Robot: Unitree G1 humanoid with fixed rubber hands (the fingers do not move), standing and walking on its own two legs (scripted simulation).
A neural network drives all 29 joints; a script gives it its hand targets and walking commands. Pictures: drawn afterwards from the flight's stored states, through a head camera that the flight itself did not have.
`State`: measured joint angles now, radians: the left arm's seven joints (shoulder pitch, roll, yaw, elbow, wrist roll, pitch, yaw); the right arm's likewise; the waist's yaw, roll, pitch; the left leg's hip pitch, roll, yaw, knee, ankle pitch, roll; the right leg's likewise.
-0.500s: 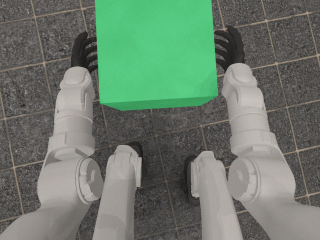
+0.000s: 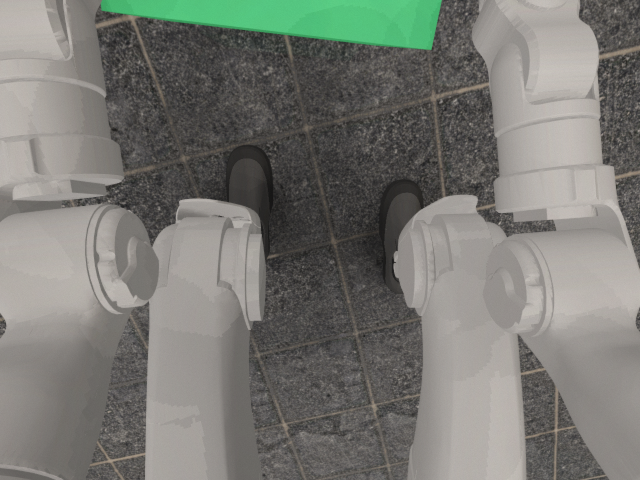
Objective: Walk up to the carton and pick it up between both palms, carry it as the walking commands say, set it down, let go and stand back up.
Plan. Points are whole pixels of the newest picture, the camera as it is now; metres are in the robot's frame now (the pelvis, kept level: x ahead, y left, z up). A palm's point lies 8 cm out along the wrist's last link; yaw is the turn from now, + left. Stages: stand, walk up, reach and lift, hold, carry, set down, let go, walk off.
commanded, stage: set down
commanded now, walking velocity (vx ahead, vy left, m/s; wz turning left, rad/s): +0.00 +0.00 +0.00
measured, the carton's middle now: out of the picture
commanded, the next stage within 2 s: none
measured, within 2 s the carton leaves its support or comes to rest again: rests again in 0.82 s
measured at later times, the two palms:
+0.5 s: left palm out of the picture +0.55 +0.23 -0.26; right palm out of the picture +0.55 -0.12 -0.26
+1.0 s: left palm out of the picture +0.55 +0.21 -0.26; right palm out of the picture +0.56 -0.14 -0.26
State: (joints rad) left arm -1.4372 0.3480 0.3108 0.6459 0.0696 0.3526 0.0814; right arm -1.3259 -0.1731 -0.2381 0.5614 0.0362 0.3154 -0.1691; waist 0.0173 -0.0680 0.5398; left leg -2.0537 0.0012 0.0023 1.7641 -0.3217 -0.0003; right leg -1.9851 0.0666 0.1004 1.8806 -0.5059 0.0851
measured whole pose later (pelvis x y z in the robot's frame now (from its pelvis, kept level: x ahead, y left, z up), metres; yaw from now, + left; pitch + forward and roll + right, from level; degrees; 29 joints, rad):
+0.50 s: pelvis +0.01 +0.00 -0.04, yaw +0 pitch +38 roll +0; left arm -1.52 0.41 0.30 0.90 0.04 0.25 0.09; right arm -1.50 -0.25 -0.15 0.87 0.07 0.21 -0.12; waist 0.02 -0.07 0.53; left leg -2.20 0.00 -0.01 1.88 -0.35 0.00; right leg -2.12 0.08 0.09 2.00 -0.54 0.09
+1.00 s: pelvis +0.01 +0.00 -0.06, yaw +0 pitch +35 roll +0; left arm -1.54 0.39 0.27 1.01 -0.03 0.23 0.08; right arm -1.50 -0.30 -0.13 0.97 0.14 0.19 -0.11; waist 0.02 -0.06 0.52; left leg -2.21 0.00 -0.02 1.97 -0.37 -0.01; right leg -2.13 0.08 0.08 2.08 -0.57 0.08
